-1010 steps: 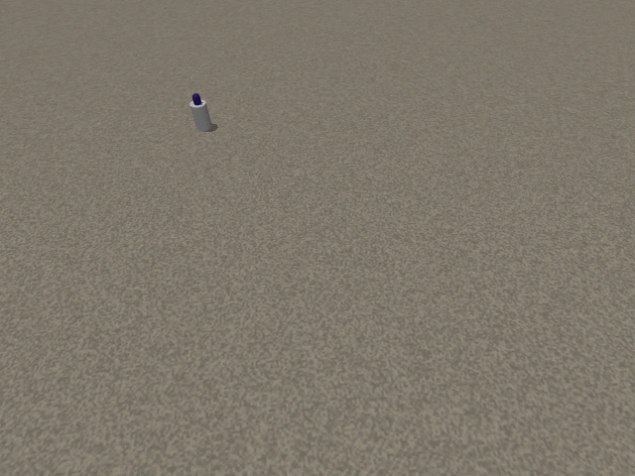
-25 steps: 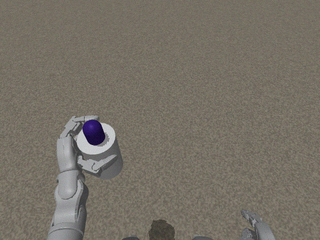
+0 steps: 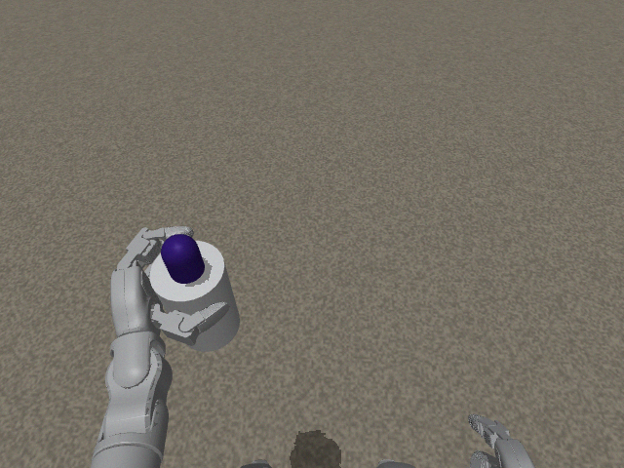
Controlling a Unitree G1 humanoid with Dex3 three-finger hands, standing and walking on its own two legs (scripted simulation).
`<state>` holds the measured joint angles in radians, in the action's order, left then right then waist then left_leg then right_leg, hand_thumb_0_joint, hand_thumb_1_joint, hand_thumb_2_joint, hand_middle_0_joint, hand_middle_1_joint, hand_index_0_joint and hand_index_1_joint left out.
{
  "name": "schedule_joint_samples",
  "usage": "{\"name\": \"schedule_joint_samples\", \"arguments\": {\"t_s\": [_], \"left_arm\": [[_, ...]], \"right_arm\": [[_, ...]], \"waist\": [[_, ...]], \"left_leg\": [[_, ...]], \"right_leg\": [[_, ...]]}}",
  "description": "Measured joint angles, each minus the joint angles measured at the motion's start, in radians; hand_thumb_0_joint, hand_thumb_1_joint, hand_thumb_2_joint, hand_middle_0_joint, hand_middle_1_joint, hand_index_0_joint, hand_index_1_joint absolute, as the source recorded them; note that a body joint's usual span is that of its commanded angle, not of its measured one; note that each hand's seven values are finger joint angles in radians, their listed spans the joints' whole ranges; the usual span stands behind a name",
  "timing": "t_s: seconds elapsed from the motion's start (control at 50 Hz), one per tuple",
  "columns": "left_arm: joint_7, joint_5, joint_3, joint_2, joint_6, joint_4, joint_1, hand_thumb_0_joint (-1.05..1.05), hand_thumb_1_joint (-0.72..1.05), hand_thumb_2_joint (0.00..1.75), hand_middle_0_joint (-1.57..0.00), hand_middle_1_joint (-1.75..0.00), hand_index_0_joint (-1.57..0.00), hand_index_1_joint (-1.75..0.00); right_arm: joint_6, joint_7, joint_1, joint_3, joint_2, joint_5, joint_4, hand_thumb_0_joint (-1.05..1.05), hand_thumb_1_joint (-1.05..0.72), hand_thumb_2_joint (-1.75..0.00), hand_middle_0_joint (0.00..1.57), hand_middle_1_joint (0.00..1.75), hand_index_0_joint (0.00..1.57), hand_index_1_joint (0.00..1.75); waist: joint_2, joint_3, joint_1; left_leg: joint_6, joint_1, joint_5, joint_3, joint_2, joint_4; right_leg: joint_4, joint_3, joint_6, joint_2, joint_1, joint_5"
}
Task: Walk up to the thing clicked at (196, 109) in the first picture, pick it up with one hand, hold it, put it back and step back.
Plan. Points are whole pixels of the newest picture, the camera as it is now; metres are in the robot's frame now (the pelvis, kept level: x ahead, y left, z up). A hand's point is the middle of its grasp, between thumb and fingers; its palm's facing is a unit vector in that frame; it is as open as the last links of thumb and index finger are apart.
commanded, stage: hold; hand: left
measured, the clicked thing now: (195, 289) +0.33 +0.16 +0.04
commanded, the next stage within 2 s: crouch in 1.12 s
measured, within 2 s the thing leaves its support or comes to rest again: neither
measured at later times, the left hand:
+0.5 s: hand (185, 285) +0.33 +0.17 +0.06, palm faces +0.21 -0.98 +0.01, open 11.8 cm
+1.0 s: hand (183, 290) +0.32 +0.17 +0.06, palm faces +0.22 -0.98 +0.00, open 11.7 cm
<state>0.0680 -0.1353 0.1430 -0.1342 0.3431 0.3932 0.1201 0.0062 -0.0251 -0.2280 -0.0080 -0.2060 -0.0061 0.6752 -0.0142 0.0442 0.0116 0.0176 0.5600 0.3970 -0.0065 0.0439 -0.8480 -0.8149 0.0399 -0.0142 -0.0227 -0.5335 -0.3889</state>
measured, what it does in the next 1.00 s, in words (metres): stands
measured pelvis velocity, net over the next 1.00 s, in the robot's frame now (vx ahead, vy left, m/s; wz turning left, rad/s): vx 0.00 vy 0.00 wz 0.00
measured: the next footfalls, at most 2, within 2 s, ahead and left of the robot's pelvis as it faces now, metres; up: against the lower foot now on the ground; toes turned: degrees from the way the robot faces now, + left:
none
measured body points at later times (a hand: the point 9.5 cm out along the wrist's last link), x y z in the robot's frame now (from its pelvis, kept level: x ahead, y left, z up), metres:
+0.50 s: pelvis +0.00 +0.00 +0.00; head +0.03 +0.00 +0.45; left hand +0.31 +0.22 +0.06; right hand +0.13 -0.24 -0.11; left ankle +0.02 +0.13 -0.70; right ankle +0.01 -0.13 -0.70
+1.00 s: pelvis +0.00 +0.00 +0.00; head +0.03 +0.00 +0.45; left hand +0.31 +0.22 +0.06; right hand +0.13 -0.24 -0.11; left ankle +0.02 +0.13 -0.70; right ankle +0.01 -0.13 -0.70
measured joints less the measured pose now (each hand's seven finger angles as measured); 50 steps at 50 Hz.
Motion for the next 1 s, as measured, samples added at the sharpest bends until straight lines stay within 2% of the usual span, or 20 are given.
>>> {"name": "schedule_joint_samples", "arguments": {"t_s": [0.38, 0.58, 0.86, 1.0], "left_arm": [[0.005, 0.004, -0.008, -0.003, 0.015, -0.022, -0.012, 0.0, -0.58, 1.04, -0.64, -0.97, -0.63, -0.95], [0.009, 0.002, -0.016, 0.005, 0.0, -0.03, -0.012, 0.0, -0.57, 1.04, -0.64, -0.96, -0.63, -0.95], [0.005, 0.007, 0.007, -0.003, 0.001, -0.013, -0.009, 0.0, -0.57, 1.03, -0.64, -0.96, -0.63, -0.95], [-0.002, -0.001, -0.003, -0.003, 0.009, -0.019, -0.024, 0.0, -0.57, 1.03, -0.64, -0.96, -0.63, -0.95]], "right_arm": [[0.012, 0.0, 0.008, 0.0, -0.003, 0.0, -0.001, 0.01, -0.91, -0.9, 0.2, 0.3, 0.2, 0.3], [0.013, -0.002, 0.006, 0.001, -0.001, 0.003, -0.001, 0.01, -0.91, -0.9, 0.2, 0.3, 0.2, 0.3], [0.006, -0.002, 0.006, -0.005, -0.004, -0.001, 0.0, 0.01, -0.91, -0.9, 0.2, 0.3, 0.2, 0.3], [0.008, -0.001, 0.004, -0.007, -0.01, 0.001, 0.0, 0.01, -0.91, -0.9, 0.2, 0.3, 0.2, 0.3]], "waist": [[0.002, -0.007, -0.002], [-0.002, -0.003, -0.002], [0.001, -0.005, 0.001], [-0.002, -0.004, -0.001]], "left_leg": [[-0.001, 0.001, -0.005, 0.0, -0.002, 0.001], [-0.001, 0.0, -0.001, 0.001, -0.001, 0.0], [0.001, -0.001, -0.002, 0.0, 0.001, 0.001], [0.001, 0.003, -0.004, -0.002, -0.001, -0.002]], "right_leg": [[0.001, -0.001, -0.001, -0.002, -0.001, 0.005], [0.0, -0.002, -0.001, -0.001, 0.0, 0.001], [-0.001, -0.001, 0.002, 0.001, 0.0, 0.002], [-0.003, 0.001, 0.001, 0.0, -0.003, 0.003]]}}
